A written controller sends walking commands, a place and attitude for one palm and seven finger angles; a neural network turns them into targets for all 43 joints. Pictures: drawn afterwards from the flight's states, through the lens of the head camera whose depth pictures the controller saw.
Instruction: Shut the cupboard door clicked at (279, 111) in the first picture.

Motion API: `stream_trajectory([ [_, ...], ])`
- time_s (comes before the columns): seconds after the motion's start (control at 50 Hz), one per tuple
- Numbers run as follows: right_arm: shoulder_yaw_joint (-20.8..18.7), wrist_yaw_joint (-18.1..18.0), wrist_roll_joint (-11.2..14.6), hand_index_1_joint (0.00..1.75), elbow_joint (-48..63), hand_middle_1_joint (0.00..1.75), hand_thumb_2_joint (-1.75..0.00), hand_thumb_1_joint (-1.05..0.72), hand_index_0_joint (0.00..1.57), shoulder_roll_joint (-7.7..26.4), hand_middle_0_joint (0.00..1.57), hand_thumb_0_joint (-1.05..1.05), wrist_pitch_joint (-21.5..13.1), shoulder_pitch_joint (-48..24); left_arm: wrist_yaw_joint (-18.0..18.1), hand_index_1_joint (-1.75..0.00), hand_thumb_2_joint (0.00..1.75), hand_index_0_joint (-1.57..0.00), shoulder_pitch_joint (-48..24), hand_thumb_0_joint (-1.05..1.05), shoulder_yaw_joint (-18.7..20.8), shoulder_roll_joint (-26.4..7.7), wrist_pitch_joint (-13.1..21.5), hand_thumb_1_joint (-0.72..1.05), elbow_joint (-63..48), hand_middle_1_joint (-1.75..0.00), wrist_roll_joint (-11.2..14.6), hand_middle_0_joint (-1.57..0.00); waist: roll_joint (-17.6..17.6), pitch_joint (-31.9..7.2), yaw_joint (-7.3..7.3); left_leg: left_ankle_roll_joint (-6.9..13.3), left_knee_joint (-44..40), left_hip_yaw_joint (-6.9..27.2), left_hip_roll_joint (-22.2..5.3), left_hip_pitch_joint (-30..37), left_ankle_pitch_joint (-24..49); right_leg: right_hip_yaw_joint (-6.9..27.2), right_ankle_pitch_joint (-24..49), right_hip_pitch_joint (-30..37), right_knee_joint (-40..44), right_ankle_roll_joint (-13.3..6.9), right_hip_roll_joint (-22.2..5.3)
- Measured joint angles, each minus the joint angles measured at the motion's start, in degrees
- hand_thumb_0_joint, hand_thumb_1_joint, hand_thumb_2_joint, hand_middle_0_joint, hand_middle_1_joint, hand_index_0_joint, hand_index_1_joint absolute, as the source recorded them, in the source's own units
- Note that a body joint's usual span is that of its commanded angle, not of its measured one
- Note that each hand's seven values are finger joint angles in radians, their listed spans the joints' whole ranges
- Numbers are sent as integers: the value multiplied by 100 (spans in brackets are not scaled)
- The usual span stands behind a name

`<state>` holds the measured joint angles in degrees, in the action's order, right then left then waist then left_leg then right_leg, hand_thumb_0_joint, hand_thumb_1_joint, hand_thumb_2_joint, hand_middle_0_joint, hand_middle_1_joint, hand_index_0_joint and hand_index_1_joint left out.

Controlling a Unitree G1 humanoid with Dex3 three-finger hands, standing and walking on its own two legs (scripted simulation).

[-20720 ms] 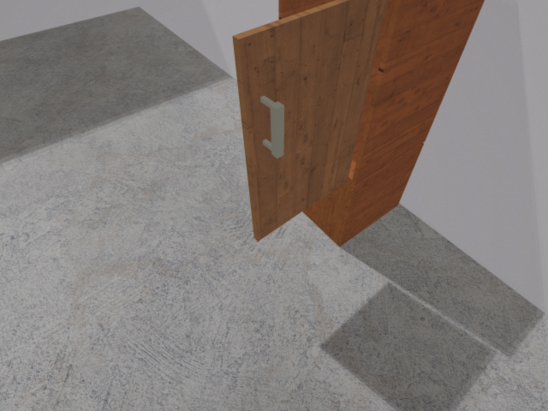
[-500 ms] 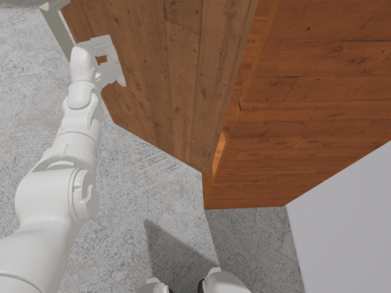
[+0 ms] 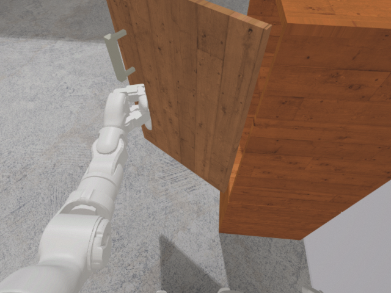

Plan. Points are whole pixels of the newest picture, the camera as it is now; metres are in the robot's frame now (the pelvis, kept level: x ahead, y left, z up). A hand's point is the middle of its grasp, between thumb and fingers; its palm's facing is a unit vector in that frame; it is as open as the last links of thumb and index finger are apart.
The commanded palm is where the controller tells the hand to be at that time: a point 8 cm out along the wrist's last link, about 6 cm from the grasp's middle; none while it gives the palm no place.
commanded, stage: draw the hand back to the body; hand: left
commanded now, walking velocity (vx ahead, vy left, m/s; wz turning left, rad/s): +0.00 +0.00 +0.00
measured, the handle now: (121, 56) +0.67 +0.17 +0.10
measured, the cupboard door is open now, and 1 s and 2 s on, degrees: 57 57 57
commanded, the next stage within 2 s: step back with the hand held close in 1.70 s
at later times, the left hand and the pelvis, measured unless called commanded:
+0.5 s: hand (110, 133) +0.39 +0.14 +0.13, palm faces -0.06 -1.00 -0.04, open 3.1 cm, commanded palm +0.35 +0.20 +0.14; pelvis +0.00 +0.00 +0.02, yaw -2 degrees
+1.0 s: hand (26, 184) +0.27 +0.23 +0.17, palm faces +0.27 -0.92 -0.28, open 3.8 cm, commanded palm +0.23 +0.27 +0.18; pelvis +0.01 +0.02 +0.04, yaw +1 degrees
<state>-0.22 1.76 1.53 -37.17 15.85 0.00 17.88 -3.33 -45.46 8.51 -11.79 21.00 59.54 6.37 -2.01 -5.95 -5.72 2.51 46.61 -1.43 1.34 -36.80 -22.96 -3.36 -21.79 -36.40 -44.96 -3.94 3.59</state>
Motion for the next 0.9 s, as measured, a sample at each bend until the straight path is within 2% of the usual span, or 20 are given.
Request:
stream_trajectory([
  [0.16,172,-9,-21,30,14,30,-90,-91,20,-150,20,1,-117,-42,36,-150,90,-131,-591,1,223,-228,-1,90,613,-150,-55,-131,25,29,-151,-7,78,-18,1,-213,69,3,55,-232,-109,-13,-11],
  [0.24,164,-5,-9,30,50,30,-90,-91,20,-139,20,1,-28,226,-147,-150,90,-130,-246,1,511,-344,18,90,251,-150,-21,-130,-6,-5,-138,-1,8,-140,-35,-152,65,128,76,-235,-91,-8,28],
  [0.32,104,-29,68,30,83,30,-90,-91,20,-86,20,1,95,550,-369,-150,90,-130,710,1,534,-345,-156,90,-752,-150,167,-130,-84,-28,-29,11,-226,-246,-66,211,77,254,116,77,109,11,72],
  [0.42,81,-129,169,30,79,30,-90,-91,20,-54,20,2,136,653,-559,-150,90,-130,1925,1,408,-259,-532,90,-2140,-150,430,-130,-99,16,125,13,-566,-245,-73,788,143,283,195,664,472,27,93],
  [0.52,78,-281,230,30,112,30,-90,-91,20,-17,20,2,20,314,-672,-150,90,-130,2664,2,207,-276,-910,90,-3108,-150,568,-130,-102,101,274,24,-789,-151,-35,1198,230,208,278,1135,757,38,61],
  [0.64,130,-419,292,30,278,30,-90,-91,20,23,20,2,-195,-321,-891,-147,90,-128,3212,1,61,-302,-1363,90,-3947,-147,748,-128,-106,138,487,58,-1032,-73,55,1595,346,146,345,1557,981,72,-21],
  [0.7,146,-499,235,30,380,30,-90,-91,20,-38,20,2,-199,-654,-408,-143,90,-124,3583,1,-174,-352,-1481,90,-4561,-142,358,-124,-98,225,594,70,-1257,-60,96,1887,437,147,408,1842,1174,94,-56],
  [0.76,202,-546,187,30,463,30,-90,-91,20,-119,20,2,-110,-905,40,-136,90,-118,4023,1,-349,-326,-1578,90,-5149,-136,90,-118,-93,310,682,80,-1545,-36,125,2202,560,140,519,2163,1457,111,-79],
  [0.9,395,-570,75,30,508,30,-90,-91,20,-306,20,1,66,-1078,510,-118,90,-101,4894,1,-326,-367,-1842,89,-6016,-118,-167,-101,-104,498,827,96,-2085,27,162,2811,766,113,728,2808,2040,132,-100],
])
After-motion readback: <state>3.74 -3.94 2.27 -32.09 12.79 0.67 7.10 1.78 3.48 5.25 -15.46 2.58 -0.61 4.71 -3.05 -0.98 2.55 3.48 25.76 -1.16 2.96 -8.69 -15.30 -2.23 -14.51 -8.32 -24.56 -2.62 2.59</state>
